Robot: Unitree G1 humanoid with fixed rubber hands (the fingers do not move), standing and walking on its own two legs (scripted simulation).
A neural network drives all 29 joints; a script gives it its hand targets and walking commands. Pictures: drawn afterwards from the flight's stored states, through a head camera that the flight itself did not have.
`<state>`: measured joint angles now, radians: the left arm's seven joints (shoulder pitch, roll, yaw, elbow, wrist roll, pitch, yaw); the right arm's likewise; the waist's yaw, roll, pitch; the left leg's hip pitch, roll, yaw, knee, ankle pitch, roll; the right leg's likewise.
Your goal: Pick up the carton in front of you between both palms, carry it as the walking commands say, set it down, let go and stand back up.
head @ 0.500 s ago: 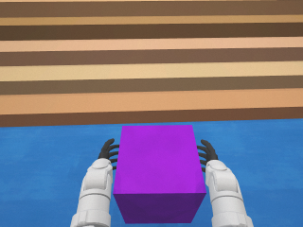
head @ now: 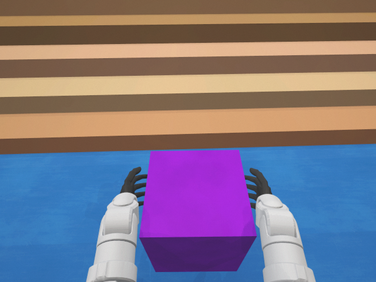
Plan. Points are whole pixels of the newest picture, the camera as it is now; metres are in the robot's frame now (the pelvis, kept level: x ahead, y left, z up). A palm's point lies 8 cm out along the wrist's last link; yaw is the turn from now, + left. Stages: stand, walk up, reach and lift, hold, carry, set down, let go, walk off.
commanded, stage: reach and lift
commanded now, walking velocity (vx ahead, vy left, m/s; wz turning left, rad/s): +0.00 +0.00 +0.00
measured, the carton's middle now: (195, 213) +0.30 +0.00 -0.05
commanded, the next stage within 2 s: hold in 0.34 s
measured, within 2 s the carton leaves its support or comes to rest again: neither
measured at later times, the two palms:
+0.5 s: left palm (126, 195) +0.29 +0.15 +0.05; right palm (266, 197) +0.29 -0.15 +0.05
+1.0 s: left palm (125, 196) +0.29 +0.15 +0.05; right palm (266, 197) +0.29 -0.15 +0.05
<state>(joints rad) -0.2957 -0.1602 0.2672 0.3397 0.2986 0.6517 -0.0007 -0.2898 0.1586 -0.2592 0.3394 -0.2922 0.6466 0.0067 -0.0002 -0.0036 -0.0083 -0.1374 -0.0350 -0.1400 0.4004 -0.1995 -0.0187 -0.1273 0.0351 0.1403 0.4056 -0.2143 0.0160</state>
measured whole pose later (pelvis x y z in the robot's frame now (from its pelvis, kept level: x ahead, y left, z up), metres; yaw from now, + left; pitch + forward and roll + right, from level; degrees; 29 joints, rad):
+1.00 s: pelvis -0.01 +0.00 +0.00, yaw +0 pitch -7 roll +0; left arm -0.31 -0.16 0.26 0.26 0.30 0.76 -0.01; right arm -0.30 0.16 -0.25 0.26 -0.30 0.76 0.01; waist 0.00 0.00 0.01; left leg -0.06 -0.03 -0.13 0.36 -0.18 -0.02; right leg -0.05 0.03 0.13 0.37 -0.20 0.01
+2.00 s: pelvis +0.36 -0.03 +0.00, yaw +1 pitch +5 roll +2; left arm -0.16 -0.13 0.12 -0.36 0.10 1.22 0.09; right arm -0.16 0.13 -0.09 -0.36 -0.12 1.21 -0.09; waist 0.04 -0.03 -0.11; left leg -0.60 0.06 0.15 0.73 -0.21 0.00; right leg -0.02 -0.03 -0.17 0.25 -0.33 -0.03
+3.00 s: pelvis +0.99 -0.05 -0.01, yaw -2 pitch +7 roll +1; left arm -0.95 0.01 0.31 0.09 0.05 1.31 0.15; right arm -0.96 -0.03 -0.32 0.06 -0.07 1.34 -0.15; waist 0.05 0.00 0.06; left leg -0.77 0.04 0.08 1.03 -0.30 0.08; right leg -0.27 0.00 -0.15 0.48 -0.34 -0.07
